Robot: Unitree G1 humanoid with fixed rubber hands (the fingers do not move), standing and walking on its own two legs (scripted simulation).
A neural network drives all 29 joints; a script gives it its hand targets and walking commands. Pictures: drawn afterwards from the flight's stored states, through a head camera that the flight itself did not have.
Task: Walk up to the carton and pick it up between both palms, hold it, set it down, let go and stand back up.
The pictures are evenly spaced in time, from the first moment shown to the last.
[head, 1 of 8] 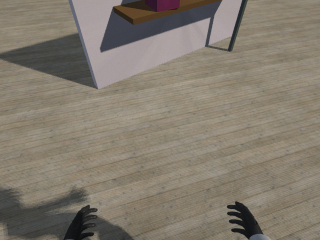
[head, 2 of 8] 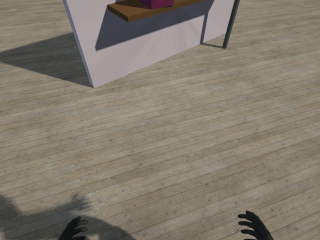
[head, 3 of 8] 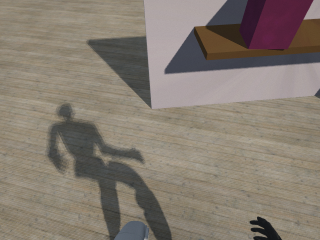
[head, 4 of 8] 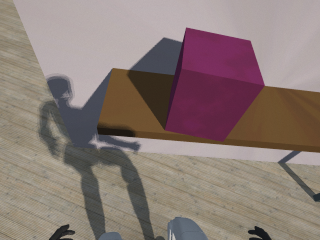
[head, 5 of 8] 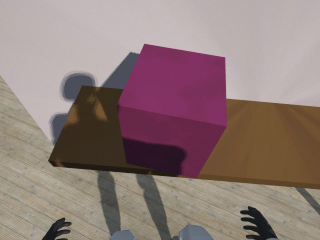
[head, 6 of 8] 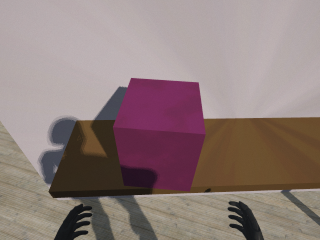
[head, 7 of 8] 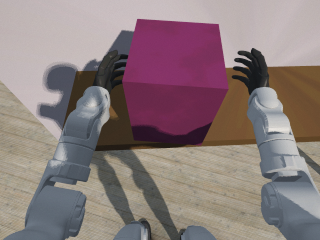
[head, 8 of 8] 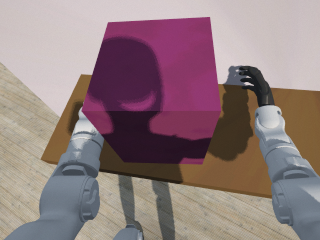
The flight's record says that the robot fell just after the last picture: yes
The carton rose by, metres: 0.02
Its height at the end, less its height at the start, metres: +0.00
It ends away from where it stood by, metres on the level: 0.04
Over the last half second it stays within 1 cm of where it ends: no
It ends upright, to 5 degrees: yes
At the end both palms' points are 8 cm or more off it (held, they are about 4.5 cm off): no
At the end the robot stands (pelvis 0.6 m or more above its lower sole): yes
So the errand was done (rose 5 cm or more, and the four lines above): no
